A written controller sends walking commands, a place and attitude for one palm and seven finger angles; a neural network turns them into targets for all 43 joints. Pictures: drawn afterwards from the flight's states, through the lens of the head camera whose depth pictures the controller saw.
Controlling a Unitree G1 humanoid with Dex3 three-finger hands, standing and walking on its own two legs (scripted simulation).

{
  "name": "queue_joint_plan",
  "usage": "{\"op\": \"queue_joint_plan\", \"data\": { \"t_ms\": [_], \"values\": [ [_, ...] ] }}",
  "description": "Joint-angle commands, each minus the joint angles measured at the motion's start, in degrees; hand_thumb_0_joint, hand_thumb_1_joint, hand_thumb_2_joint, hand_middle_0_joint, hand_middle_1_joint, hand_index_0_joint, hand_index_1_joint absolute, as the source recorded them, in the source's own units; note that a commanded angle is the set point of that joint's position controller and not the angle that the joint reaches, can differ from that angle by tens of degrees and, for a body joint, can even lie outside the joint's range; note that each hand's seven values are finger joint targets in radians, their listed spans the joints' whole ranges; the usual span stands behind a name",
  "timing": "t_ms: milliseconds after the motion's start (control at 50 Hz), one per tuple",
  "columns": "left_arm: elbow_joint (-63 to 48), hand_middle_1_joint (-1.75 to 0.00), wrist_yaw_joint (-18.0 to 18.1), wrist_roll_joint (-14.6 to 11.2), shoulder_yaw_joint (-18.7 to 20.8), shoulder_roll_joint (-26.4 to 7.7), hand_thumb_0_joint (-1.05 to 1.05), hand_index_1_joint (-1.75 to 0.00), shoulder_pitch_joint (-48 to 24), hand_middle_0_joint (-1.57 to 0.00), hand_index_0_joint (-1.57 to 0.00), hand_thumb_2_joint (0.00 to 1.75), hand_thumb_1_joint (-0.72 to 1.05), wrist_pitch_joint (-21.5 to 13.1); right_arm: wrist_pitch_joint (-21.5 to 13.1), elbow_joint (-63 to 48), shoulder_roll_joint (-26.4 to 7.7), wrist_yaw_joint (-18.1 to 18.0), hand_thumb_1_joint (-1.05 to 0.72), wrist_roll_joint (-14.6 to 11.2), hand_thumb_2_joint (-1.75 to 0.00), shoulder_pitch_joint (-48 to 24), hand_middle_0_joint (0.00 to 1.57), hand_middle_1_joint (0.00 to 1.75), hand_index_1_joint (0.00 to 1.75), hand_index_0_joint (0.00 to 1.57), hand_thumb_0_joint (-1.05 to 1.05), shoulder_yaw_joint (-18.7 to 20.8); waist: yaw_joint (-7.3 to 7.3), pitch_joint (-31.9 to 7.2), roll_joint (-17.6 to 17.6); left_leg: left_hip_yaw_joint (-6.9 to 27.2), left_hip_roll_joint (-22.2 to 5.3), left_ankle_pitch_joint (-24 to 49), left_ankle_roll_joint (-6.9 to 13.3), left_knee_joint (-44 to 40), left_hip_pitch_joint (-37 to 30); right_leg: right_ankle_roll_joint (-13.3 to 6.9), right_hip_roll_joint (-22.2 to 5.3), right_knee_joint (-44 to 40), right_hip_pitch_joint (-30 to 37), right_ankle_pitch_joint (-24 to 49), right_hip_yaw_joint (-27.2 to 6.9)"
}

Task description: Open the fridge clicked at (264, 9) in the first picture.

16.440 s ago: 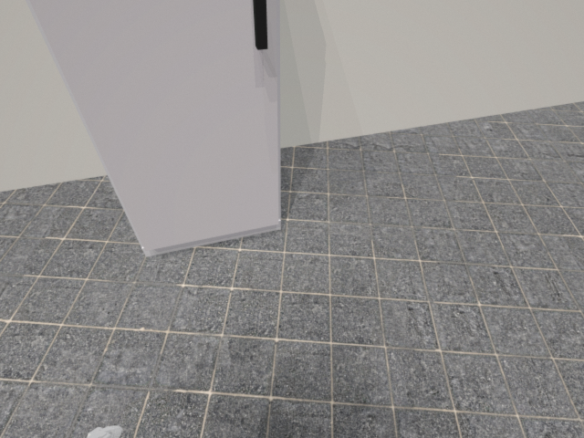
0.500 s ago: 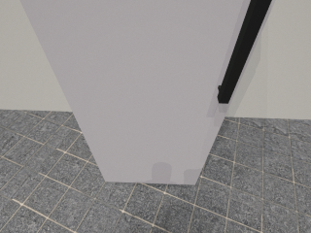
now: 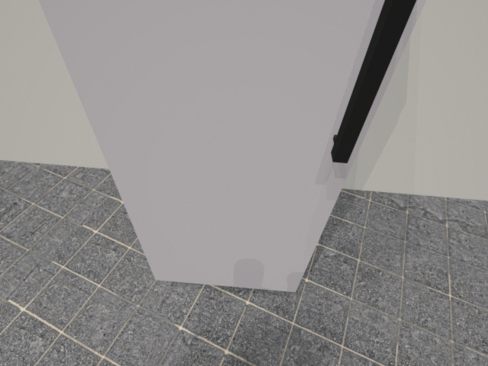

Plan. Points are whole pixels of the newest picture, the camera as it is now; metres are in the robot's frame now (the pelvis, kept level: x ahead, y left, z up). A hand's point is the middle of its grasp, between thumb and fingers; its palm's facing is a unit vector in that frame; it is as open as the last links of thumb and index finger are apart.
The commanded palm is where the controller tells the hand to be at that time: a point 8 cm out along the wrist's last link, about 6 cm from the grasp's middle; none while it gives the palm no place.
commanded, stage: look again from close up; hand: right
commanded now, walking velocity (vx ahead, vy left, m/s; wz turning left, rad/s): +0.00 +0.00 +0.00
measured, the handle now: (367, 68) +0.50 -0.15 +0.27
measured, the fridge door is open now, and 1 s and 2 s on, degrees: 0 0 0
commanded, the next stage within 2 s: raise the hand to about handle height in 0.24 s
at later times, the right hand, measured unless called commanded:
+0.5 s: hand (374, 363) +0.16 -0.19 -0.04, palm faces +0.28 +0.94 -0.17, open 7.4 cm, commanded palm +0.10 -0.23 -0.04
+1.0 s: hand (414, 342) +0.16 -0.20 +0.07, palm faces +0.03 +0.99 -0.10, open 10.0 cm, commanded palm +0.13 -0.26 +0.07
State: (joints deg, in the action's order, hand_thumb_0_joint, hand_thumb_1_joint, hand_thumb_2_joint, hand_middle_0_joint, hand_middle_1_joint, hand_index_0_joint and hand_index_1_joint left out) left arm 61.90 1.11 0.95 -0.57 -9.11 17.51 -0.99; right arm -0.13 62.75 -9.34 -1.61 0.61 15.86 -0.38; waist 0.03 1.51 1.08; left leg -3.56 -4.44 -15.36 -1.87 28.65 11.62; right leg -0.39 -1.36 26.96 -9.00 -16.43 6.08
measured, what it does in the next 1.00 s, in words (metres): stands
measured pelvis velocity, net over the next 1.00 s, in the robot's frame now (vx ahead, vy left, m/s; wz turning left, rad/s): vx -0.04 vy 0.02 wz -0.08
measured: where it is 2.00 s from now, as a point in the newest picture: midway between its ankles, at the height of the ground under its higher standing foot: outside the picture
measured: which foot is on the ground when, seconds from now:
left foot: down 0.00-1.00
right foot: down 0.00-1.00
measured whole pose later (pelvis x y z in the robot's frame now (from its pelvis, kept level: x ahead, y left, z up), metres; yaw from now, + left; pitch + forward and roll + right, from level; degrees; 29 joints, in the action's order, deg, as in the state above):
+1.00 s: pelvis -0.04 +0.02 -0.04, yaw -4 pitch +0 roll +2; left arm 36.0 4.1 -2.1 -4.4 -13.0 12.1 -18.3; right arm -16.9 -1.9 -16.5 20.8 -16.3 14.5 12.4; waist -3.1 -1.3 1.8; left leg -9.0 -3.3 -21.2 0.1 45.8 24.6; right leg 1.0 -3.9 49.8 -27.1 -23.2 -0.8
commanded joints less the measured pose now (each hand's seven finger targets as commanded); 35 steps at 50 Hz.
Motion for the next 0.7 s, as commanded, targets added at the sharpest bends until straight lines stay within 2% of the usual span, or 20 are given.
{"op": "queue_joint_plan", "data": {
  "t_ms": [0,140,240,300,320,340,360,380,400,420,440,460,480,500,520,540,560,600,640,680],
  "values": [
    [-1.8,-0.3,0.3,0.0,0.9,-5.9,0.0,-0.3,2.3,-0.2,-0.2,0.9,0.9,-0.9,-0.9,-1.5,-5.9,-0.3,-0.9,0.1,-0.9,2.8,0.2,0.3,0.3,0.2,0.0,0.9,-0.49,3.1,-1.3,3.0,-1.9,5.7,3.0,-4.2,0.1,-1.3,-5.2,-7.7,-3.9,6.6,-5.7],
    [-0.3,-0.3,0.4,-0.1,0.9,-5.0,0.0,-0.3,2.9,-0.2,-0.2,0.9,0.9,-1.0,-1.2,-1.4,-6.0,-0.5,-0.9,0.2,-0.9,2.5,0.2,0.3,0.3,0.2,0.0,1.1,-0.46,1.8,-1.7,3.1,-2.2,10.7,3.2,-3.7,-1.0,-1.2,-5.2,-6.6,-2.2,11.1,-4.9],
    [0.4,-0.3,0.5,-0.1,0.9,-4.4,0.0,-0.3,2.8,-0.2,-0.2,0.9,0.9,-0.8,-1.2,-1.1,-5.8,-0.5,-0.9,0.3,-0.9,2.5,0.2,0.3,0.3,0.2,0.0,1.2,-0.39,2.5,-2.0,3.4,-2.4,10.6,3.4,-4.4,-0.5,-0.9,-5.2,-6.5,-2.3,10.0,-4.6],
    [0.7,-0.3,0.5,-0.1,1.0,-4.3,0.0,-0.3,2.4,-0.2,-0.2,0.9,0.9,-0.8,-1.2,-0.8,-5.8,-0.5,-0.9,0.1,-0.9,2.4,0.2,0.3,0.3,0.2,0.0,1.3,-0.46,2.4,-0.2,3.6,-2.5,10.1,3.4,-4.6,-0.2,-0.8,-5.1,-6.6,-1.9,9.6,-4.3],
    [-3.2,-0.3,0.1,-0.9,1.8,-7.2,0.0,-0.3,-3.2,-0.2,-0.2,0.9,0.9,-0.8,-1.7,1.4,-7.2,-2.6,-0.9,0.4,-0.9,7.2,0.2,0.3,0.3,0.2,0.0,1.1,-2.27,3.4,-9.0,7.5,-5.8,31.8,2.6,-5.1,0.0,0.9,-6.5,6.1,-6.8,11.8,-3.2],
    [-20.5,-0.3,4.9,-0.6,4.7,-15.4,0.0,-0.3,-6.6,-0.2,-0.2,0.9,0.9,-9.6,-13.4,-85.1,-29.4,-2.4,-0.88,-9.9,-0.89,-34.5,0.2,0.32,0.32,0.2,0.0,17.9,2.09,-19.5,8.6,4.5,-0.3,34.3,2.5,-3.9,-5.5,0.7,0.6,-0.2,8.8,18.7,-3.6],
    [-19.8,-0.3,6.2,-1.8,0.4,-10.2,0.0,-0.3,-6.3,-0.2,-0.2,0.9,0.9,-15.0,-10.4,-77.2,-17.2,-4.4,-0.85,-6.2,-0.88,-13.3,0.2,0.33,0.33,0.2,0.0,7.6,-1.71,-23.3,15.6,3.4,0.6,24.7,5.7,0.1,-9.9,1.6,0.3,-3.2,10.4,30.5,-2.1],
    [-15.1,-0.3,5.0,-2.4,0.2,-10.6,0.0,-0.3,-4.9,-0.2,-0.2,0.9,0.9,-17.4,-7.6,-61.9,-12.3,-6.6,-0.83,-6.0,-0.87,-4.5,0.21,0.34,0.34,0.21,0.0,6.6,-1.68,-18.7,8.9,1.3,2.1,16.0,5.0,0.5,-5.2,1.9,-0.8,-2.1,5.2,29.7,-3.0],
    [-18.0,-0.3,3.8,-3.4,1.0,-8.8,0.0,-0.3,-5.1,-0.2,-0.2,0.9,0.9,-18.5,-3.5,-63.7,0.0,-5.2,-0.81,-8.1,-0.86,6.0,0.21,0.36,0.36,0.21,0.0,-0.8,-0.42,-13.3,4.1,0.0,2.1,13.4,3.8,-0.2,-2.4,1.0,-2.2,-2.8,3.3,27.3,-4.6],
    [-20.6,-0.3,3.8,-4.1,1.3,-11.1,0.0,-0.3,-6.7,-0.2,-0.2,0.9,0.9,-19.1,-4.4,-73.2,-4.0,-4.1,-0.78,-9.4,-0.85,-0.3,0.21,0.37,0.37,0.21,0.0,1.5,-0.35,-10.3,-0.1,-0.7,2.1,12.1,3.1,-0.7,-0.8,0.1,-1.7,-2.3,1.0,20.5,-4.9],
    [-21.3,-0.3,4.1,-3.8,1.9,-10.9,0.0,-0.3,-7.9,-0.2,-0.2,0.9,0.9,-19.8,-5.7,-67.9,-2.9,-3.0,-0.76,-9.2,-0.84,1.6,0.21,0.39,0.39,0.21,0.0,2.4,1.33,-1.6,-7.1,-1.3,2.5,7.3,2.8,-2.4,3.4,-0.1,-1.3,-2.0,-3.2,13.0,-5.3],
    [-23.1,-0.3,3.5,-3.1,2.7,-12.5,0.0,-0.3,-6.8,-0.2,-0.2,0.9,0.9,-20.6,-8.9,-67.6,-5.1,-1.5,-0.74,-9.9,-0.83,-0.1,0.21,0.4,0.4,0.21,0.0,4.9,2.05,0.2,-11.2,-1.4,2.6,2.1,2.1,-3.1,7.4,-0.8,-0.2,-0.3,-6.5,7.0,-5.6],
    [-24.3,-0.3,2.9,-2.5,3.7,-12.5,0.0,-0.3,-6.4,-0.2,-0.2,0.9,0.9,-21.0,-11.9,-64.1,-5.5,0.4,-0.71,-10.6,-0.82,5.1,0.21,0.42,0.42,0.21,0.0,8.0,0.85,1.1,-12.4,-1.5,3.0,-1.4,2.2,-2.3,9.7,-0.6,0.2,1.2,-9.7,4.1,-5.7],
    [-25.6,-0.3,2.2,-1.9,4.0,-12.6,0.0,-0.3,-7.2,-0.2,-0.2,0.9,0.9,-21.0,-15.1,-59.4,-3.5,3.1,-0.69,-11.4,-0.81,11.7,0.22,0.43,0.43,0.22,0.0,8.4,-0.88,2.4,-13.7,-1.7,3.1,-3.6,2.3,-0.6,11.7,-0.1,0.6,3.0,-13.3,1.9,-5.4],
    [-26.7,-0.3,1.3,-1.9,4.3,-12.5,0.0,-0.3,-8.0,-0.2,-0.2,0.9,0.9,-20.8,-18.7,-54.9,-2.5,6.4,-0.67,-12.9,-0.8,17.0,0.22,0.45,0.45,0.22,0.0,9.5,-1.99,3.4,-13.6,-1.7,3.1,-5.3,2.5,1.6,13.5,0.5,1.0,5.2,-17.0,0.0,-5.0],
    [-28.2,-0.3,0.1,-2.2,4.8,-12.5,0.0,-0.3,-7.6,-0.2,-0.2,0.9,0.9,-20.0,-22.0,-50.8,-2.9,10.4,-0.64,-14.0,-0.79,22.0,0.22,0.47,0.47,0.22,0.0,11.7,-3.91,2.1,-10.2,-1.1,3.1,-3.3,3.4,4.1,12.1,1.1,1.7,6.9,-18.8,0.7,-4.3],
    [-30.2,-0.3,-0.8,-2.1,4.9,-12.8,0.0,-0.3,-8.6,-0.2,-0.2,0.9,0.9,-19.7,-25.7,-52.0,-3.6,14.6,-0.62,-15.5,-0.78,22.3,0.22,0.48,0.48,0.22,0.0,12.7,-4.43,-0.6,-9.1,-0.6,2.7,-0.5,3.9,7.2,12.1,1.5,2.2,9.6,-20.5,1.4,-3.5],
    [-34.0,-0.3,-1.6,-2.2,5.7,-14.2,0.0,-0.3,-10.2,-0.2,-0.2,0.9,0.9,-19.4,-30.1,-54.0,-10.1,21.9,-0.57,-16.3,-0.76,20.0,0.22,0.51,0.51,0.22,0.0,17.8,-4.67,-5.6,-6.0,2.1,1.8,2.4,4.5,10.3,11.7,1.0,2.7,14.3,-23.0,1.9,-2.3],
    [-37.6,-0.3,-1.7,-2.6,5.7,-14.4,0.0,-0.3,-11.2,-0.2,-0.2,0.9,0.9,-18.1,-27.6,-58.5,-13.7,23.9,-0.53,-17.1,-0.74,16.7,0.23,0.54,0.54,0.23,0.0,20.7,-5.59,-9.2,-1.7,3.7,1.7,0.5,4.2,10.7,11.5,0.4,3.3,15.5,-23.6,1.0,-1.4],
    [-41.4,-0.3,-0.7,-3.0,4.8,-14.0,0.0,-0.3,-12.4,-0.2,-0.2,0.9,0.9,-17.3,-25.0,-67.5,-14.0,23.7,-0.48,-19.9,-0.72,9.2,0.23,0.57,0.57,0.23,0.0,21.4,-4.52,-11.6,-1.6,4.9,1.7,-4.9,3.3,9.3,12.0,-0.2,3.6,16.0,-23.4,-1.4,-1.4]
  ]
}}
